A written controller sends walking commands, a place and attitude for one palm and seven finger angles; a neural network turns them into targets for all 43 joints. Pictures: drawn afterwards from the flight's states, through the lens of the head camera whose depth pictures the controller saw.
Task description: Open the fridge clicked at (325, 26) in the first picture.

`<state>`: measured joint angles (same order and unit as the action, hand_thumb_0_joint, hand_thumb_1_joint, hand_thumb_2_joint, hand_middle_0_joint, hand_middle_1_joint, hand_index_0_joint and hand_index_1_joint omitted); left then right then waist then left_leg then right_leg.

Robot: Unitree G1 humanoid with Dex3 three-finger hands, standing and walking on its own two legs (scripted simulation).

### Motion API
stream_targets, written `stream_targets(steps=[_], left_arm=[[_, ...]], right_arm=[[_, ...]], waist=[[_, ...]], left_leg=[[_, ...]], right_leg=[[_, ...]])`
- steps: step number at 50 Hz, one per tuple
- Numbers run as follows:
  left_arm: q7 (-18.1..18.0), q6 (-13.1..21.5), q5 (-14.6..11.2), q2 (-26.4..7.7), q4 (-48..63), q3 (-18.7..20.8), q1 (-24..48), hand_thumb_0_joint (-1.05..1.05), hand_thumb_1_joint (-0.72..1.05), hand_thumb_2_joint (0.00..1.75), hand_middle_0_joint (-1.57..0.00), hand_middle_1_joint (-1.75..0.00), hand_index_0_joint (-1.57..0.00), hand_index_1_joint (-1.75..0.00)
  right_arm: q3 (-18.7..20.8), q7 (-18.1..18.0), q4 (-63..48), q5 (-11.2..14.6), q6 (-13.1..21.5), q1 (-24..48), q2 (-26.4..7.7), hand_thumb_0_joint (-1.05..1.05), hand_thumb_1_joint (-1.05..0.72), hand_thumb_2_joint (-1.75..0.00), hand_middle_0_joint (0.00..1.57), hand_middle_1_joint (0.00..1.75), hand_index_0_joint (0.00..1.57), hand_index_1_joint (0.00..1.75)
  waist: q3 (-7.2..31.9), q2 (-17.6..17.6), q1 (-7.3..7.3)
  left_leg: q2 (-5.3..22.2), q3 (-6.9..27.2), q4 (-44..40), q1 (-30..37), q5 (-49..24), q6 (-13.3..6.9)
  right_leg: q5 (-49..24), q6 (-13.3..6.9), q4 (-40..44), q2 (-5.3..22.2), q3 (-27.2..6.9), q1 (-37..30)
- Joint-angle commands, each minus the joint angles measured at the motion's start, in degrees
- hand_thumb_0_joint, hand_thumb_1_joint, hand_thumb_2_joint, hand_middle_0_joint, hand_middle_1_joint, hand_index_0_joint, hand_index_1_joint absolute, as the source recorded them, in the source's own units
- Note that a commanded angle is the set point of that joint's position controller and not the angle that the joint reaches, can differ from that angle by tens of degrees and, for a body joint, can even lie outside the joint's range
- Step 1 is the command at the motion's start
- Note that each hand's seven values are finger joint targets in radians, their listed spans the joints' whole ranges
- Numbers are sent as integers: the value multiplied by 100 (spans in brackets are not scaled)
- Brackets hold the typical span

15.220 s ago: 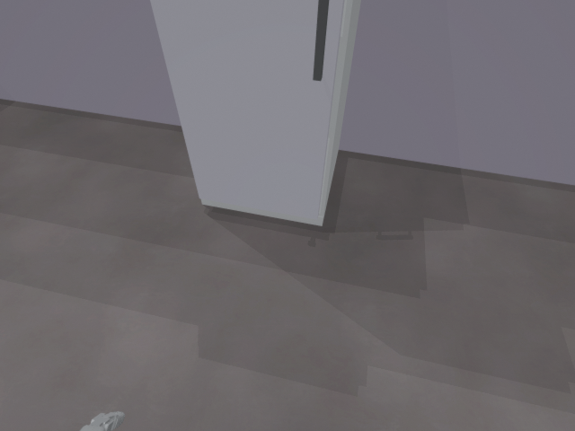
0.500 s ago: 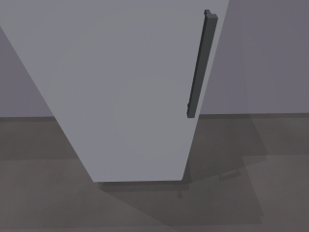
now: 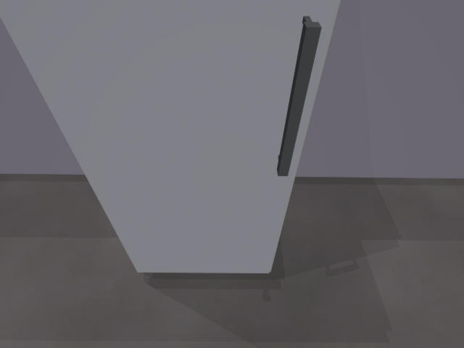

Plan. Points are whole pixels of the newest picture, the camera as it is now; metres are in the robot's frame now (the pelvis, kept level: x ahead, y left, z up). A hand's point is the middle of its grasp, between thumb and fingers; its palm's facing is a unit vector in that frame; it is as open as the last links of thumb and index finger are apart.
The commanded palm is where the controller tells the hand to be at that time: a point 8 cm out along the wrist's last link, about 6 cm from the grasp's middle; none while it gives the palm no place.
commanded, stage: come to a stop and stand still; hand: right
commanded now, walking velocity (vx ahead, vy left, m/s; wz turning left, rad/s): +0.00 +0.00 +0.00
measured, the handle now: (292, 108) +0.53 -0.07 +0.16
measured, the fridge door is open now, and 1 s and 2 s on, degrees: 0 0 0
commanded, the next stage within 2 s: look again from close up in 0.38 s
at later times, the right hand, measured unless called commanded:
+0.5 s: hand out of the picture -0.03 -0.18 -0.18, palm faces +0.03 +0.98 -0.17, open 7.4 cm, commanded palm none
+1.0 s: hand out of the picture -0.02 -0.18 -0.17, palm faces +0.02 +0.98 -0.17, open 7.4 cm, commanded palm none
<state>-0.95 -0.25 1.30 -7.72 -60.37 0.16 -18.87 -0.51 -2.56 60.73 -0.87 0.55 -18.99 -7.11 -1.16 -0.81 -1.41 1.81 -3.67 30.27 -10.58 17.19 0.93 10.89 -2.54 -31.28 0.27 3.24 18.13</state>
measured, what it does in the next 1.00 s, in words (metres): stands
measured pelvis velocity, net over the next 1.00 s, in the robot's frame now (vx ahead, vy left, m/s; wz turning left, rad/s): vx -0.01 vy -0.01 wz -0.01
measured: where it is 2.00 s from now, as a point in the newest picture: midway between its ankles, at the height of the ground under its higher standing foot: outside the picture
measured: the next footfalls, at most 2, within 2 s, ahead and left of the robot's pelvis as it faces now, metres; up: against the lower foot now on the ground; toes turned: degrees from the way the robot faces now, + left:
none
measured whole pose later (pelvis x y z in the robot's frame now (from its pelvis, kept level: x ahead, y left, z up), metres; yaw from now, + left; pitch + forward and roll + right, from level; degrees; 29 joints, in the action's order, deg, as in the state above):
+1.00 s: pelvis -0.01 -0.01 +0.01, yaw +0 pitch -1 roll +1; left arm -0.1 0.2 0.8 -9.2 -62.3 0.4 -15.3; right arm -0.2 -1.7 60.8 -1.1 0.8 -20.2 -10.3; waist -0.4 1.3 0.0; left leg 2.5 -3.7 24.7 -10.2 13.2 1.8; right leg 6.3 -3.1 -24.4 -0.8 3.2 17.2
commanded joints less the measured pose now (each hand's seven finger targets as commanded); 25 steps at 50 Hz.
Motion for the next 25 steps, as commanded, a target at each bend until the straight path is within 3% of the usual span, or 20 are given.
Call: stream_targets(steps=[1,6,14,18,25], left_arm=[[-7,92,-17,-707,424,144,-91,0,90,90,-20,-30,-20,-30],[4,119,-20,-801,476,180,1,0,90,90,-20,-30,-20,-30],[24,137,-37,-927,465,191,69,0,90,90,-20,-30,-20,-30],[33,119,-48,-963,435,190,153,0,90,90,-20,-30,-20,-30],[37,129,-62,-998,338,176,210,0,90,90,-20,-30,-20,-30]], right_arm=[[149,-43,-331,-45,15,-471,-612,0,-90,-90,20,30,20,30],[163,-22,-424,-52,9,-579,-645,0,-90,-90,20,30,20,30],[173,16,-495,-60,36,-545,-829,0,-90,-90,20,30,20,30],[152,33,-436,-57,41,-546,-863,0,-90,-90,20,30,20,30],[141,41,-327,-58,61,-674,-899,0,-90,-90,20,30,20,30]], waist=[[-583,9,133],[-350,-27,209],[-176,-54,178],[-310,-19,145],[-194,-36,167]], left_leg=[[247,458,-551,-619,633,-355],[228,371,-484,-391,317,-319],[301,444,-722,-398,181,-306],[352,551,-905,-599,417,-303],[374,528,-958,-465,250,-295]], right_leg=[[1453,17,1180,548,-999,434],[1598,-33,1418,630,-1119,427],[1334,-9,1427,617,-1045,120],[1376,36,1409,575,-969,82],[1257,34,1445,587,-991,26]])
